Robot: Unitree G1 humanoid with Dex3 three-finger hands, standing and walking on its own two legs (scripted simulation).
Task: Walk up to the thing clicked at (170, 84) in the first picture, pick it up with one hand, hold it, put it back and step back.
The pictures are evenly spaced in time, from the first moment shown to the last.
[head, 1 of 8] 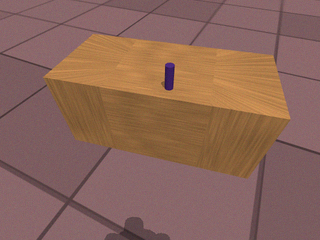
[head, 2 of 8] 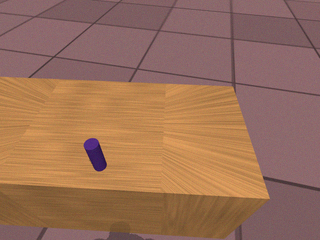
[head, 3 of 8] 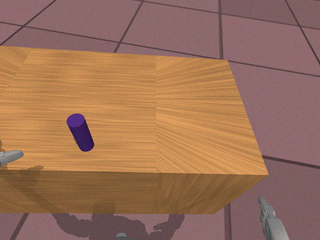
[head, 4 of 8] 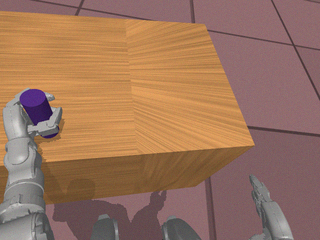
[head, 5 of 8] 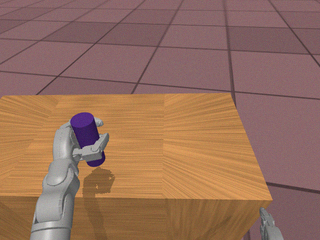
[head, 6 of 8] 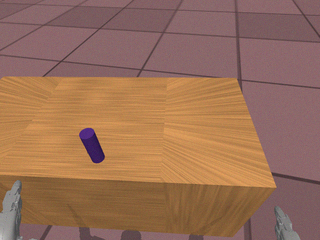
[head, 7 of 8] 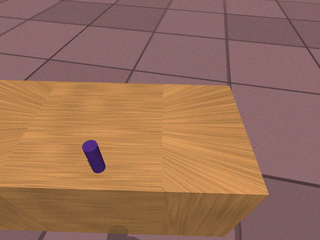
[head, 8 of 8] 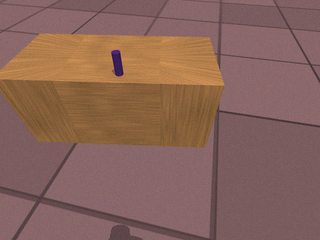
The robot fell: no
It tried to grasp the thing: yes
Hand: left
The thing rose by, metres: 0.24
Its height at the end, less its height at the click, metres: +0.00
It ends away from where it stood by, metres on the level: 0.01
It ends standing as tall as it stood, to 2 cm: yes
